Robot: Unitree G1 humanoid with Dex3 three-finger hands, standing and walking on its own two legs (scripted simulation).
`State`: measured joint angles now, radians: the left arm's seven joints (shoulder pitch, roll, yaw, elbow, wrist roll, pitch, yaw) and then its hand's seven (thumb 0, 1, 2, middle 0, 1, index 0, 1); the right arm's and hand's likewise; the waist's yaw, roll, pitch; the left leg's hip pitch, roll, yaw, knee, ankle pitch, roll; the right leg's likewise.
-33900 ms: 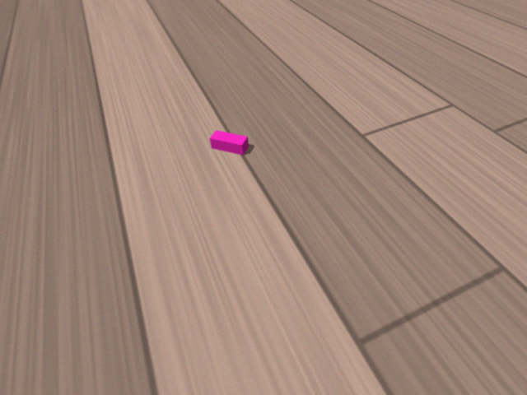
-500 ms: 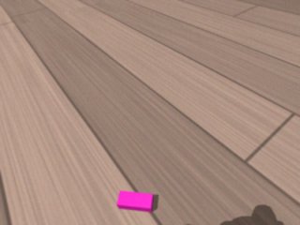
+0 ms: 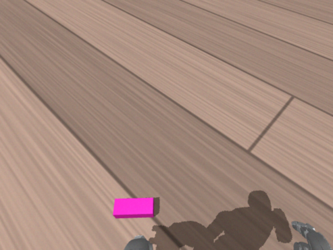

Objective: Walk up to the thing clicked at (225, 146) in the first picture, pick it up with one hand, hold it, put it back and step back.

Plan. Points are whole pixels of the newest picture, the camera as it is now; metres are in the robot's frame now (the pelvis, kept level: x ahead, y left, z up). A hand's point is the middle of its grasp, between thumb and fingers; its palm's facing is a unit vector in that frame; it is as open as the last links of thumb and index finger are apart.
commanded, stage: walk up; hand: left
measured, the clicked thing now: (134, 208) +0.41 +0.23 -0.71
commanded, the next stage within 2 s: none
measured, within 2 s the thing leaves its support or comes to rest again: neither
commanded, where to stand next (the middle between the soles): +0.03 -0.02 m, yaw +2 degrees
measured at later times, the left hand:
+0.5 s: hand out of the picture +0.06 +0.26 -0.12, palm faces +0.00 -0.93 -0.38, open 7.4 cm
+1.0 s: hand out of the picture +0.05 +0.30 -0.12, palm faces +0.11 -0.88 -0.45, open 7.4 cm
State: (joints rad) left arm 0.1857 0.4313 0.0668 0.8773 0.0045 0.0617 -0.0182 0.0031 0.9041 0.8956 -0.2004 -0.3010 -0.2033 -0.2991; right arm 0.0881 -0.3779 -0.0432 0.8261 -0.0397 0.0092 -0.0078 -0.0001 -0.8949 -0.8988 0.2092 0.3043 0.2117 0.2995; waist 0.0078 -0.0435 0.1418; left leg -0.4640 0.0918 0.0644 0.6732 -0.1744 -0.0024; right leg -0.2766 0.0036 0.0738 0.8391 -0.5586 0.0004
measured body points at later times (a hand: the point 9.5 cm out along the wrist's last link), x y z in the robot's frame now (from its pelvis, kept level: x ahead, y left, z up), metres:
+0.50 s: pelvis +0.01 -0.01 +0.03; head +0.03 +0.00 +0.48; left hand +0.06 +0.31 -0.09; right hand +0.09 -0.31 -0.09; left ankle +0.01 +0.10 -0.71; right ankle +0.01 -0.13 -0.66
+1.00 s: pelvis -0.02 +0.01 +0.00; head +0.01 +0.00 +0.45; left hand +0.04 +0.34 -0.09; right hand +0.06 -0.31 -0.13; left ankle -0.05 +0.14 -0.71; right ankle +0.10 -0.13 -0.71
